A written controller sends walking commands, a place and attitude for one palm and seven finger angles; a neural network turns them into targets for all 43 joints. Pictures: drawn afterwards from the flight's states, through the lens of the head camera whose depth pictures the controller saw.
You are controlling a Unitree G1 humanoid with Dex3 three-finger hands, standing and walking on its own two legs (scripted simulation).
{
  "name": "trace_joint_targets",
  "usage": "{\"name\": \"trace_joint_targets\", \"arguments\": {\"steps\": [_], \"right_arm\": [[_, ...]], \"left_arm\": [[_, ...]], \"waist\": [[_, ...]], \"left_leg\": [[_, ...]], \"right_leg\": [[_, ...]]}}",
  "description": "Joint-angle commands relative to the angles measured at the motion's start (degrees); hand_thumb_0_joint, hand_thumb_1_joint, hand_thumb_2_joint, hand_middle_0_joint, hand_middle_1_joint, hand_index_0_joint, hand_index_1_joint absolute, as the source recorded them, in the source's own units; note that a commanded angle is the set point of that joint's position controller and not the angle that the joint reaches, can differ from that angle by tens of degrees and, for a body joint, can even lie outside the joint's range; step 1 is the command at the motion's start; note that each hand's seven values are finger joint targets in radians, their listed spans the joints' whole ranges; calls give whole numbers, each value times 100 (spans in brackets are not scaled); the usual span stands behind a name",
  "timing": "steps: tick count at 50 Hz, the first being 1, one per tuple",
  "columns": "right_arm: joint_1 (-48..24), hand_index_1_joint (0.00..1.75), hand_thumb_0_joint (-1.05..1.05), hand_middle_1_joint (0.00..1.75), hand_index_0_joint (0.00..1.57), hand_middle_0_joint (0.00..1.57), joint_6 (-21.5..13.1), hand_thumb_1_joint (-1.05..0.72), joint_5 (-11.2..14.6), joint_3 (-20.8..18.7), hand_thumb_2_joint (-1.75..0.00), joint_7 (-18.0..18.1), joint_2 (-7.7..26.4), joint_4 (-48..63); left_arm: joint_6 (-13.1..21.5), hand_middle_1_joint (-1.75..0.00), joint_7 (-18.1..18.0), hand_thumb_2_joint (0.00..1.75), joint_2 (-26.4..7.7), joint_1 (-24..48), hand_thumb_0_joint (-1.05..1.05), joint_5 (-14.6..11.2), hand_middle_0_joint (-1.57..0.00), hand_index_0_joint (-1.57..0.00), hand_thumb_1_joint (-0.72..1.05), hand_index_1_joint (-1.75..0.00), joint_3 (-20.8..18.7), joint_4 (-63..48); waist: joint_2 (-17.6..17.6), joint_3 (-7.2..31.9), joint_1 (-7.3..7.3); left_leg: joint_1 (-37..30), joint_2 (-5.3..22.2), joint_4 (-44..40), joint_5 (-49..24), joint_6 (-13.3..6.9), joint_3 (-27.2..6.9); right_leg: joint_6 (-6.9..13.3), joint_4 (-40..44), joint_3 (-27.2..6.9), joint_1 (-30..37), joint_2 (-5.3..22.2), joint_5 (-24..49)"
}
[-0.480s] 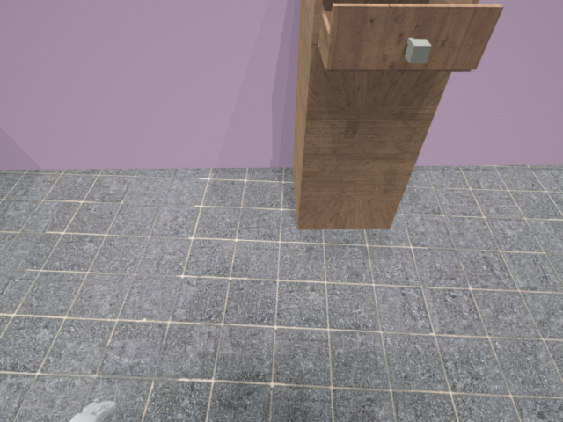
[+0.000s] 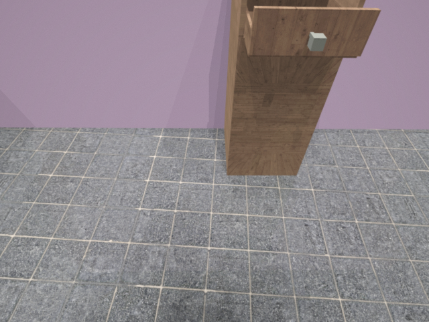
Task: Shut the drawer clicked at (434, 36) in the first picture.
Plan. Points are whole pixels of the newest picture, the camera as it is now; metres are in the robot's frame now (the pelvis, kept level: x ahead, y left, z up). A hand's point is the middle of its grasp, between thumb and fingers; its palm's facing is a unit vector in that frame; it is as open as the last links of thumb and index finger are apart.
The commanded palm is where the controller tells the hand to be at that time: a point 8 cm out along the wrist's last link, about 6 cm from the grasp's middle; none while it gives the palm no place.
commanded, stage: stand and wait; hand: left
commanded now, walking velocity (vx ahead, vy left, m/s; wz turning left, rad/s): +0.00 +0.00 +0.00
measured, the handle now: (314, 39) +0.89 -0.25 +0.14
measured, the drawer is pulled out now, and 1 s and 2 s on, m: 0.16 0.16 0.16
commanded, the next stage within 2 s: look at it before walking up in 0.36 s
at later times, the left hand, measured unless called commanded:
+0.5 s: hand out of the picture +0.06 +0.24 -0.15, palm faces -0.02 -0.94 -0.34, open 7.3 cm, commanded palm none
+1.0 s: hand out of the picture +0.06 +0.24 -0.15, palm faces -0.02 -0.94 -0.34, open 7.3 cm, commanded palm none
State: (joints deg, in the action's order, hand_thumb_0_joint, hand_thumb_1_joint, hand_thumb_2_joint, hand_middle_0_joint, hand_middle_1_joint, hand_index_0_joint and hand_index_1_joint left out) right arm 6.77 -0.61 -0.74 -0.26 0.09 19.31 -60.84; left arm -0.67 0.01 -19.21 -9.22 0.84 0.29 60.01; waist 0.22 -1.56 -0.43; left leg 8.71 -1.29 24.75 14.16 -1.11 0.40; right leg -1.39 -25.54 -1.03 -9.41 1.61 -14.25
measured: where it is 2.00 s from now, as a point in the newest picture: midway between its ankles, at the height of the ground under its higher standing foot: outside the picture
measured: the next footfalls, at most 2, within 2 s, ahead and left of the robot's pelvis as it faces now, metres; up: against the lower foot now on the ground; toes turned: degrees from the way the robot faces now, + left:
left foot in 2.00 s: +0.03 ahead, +0.10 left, +0.00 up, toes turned -29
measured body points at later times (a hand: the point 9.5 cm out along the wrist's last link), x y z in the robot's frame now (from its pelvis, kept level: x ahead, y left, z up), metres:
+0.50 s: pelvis -0.01 -0.01 +0.00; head -0.02 -0.01 +0.45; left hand +0.06 +0.28 -0.13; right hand +0.06 -0.31 -0.13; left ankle -0.01 +0.11 -0.74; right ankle +0.00 -0.14 -0.74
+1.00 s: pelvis -0.01 -0.01 +0.00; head -0.01 -0.01 +0.45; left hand +0.06 +0.29 -0.13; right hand +0.07 -0.31 -0.13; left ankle -0.01 +0.11 -0.74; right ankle +0.00 -0.14 -0.74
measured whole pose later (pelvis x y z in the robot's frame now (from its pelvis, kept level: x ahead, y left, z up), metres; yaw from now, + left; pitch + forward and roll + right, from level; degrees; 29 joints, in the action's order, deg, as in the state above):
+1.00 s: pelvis -0.01 -0.01 +0.00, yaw +0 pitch -2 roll +0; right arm 6.9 -1.0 -0.5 -0.1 -0.1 19.5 -64.3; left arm 0.2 0.2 -19.3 -8.3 0.9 0.1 62.7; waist -0.2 -1.5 -0.2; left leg 7.8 -0.2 20.9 11.3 0.0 0.0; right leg -0.4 -21.7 -0.6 -8.4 0.6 -11.4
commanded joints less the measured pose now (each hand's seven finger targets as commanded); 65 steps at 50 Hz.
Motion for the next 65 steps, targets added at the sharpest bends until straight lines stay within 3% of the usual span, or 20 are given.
{"name": "trace_joint_targets", "arguments": {"steps": [1,22,53,55,58,61,64,65], "right_arm": [[-388,30,0,30,20,20,-143,-90,19,-222,-90,78,1177,380],[-246,30,0,30,20,20,-142,-90,17,-193,-90,53,1182,69],[-282,30,0,30,20,20,-163,-90,30,-175,-90,71,1209,37],[-242,30,0,30,20,20,-159,-90,22,-196,-90,95,1205,42],[125,30,0,30,20,20,-36,-90,11,-122,-90,130,534,66],[225,30,0,30,20,20,57,-90,7,-224,-90,165,622,275],[168,30,0,30,20,20,95,-90,-7,-344,-90,182,737,508],[128,30,0,30,20,20,93,-90,-9,-383,-90,183,777,572]], "left_arm": [[175,-30,-69,90,-1193,361,0,-14,-20,-20,90,-30,-234,-387],[209,-30,-60,90,-1208,367,0,-13,-20,-20,90,-30,-228,-170],[229,-30,-63,90,-1205,353,0,-14,-20,-20,90,-30,-236,-119],[197,-30,-54,90,-1203,362,0,-9,-20,-20,90,-30,-250,-156],[5,-30,-82,90,-592,22,0,-16,-20,-20,90,-30,-180,-164],[-97,-30,-57,90,-601,-85,0,14,-20,-20,90,-30,-251,-361],[-161,-30,-7,90,-505,-161,0,29,-20,-20,90,-30,-309,-583],[-181,-30,11,90,-441,-211,0,29,-20,-20,90,-30,-326,-636]], "waist": [[-18,352,33],[54,211,37],[22,324,30],[-28,298,42],[-11,235,63],[-51,150,79],[-377,111,55],[-650,92,29]], "left_leg": [[-8,753,-547,-894,-129,-581],[35,755,-729,-522,-70,-633],[-182,817,-768,-1063,-42,-607],[-274,859,-675,-1093,-27,-488],[-281,897,-362,-1130,70,-217],[-203,1052,-219,-899,17,-178],[-62,1415,-339,-627,-188,-363],[30,1648,-433,-704,-328,-451]], "right_leg": [[294,429,-422,81,490,836],[309,756,-572,-47,529,316],[292,740,-490,156,528,1011],[313,680,-569,34,491,1188],[237,324,-634,-290,446,1515],[235,-75,-666,-684,288,1453],[167,-770,-494,-1043,13,1020],[133,-1224,-345,-1123,-89,598]]}}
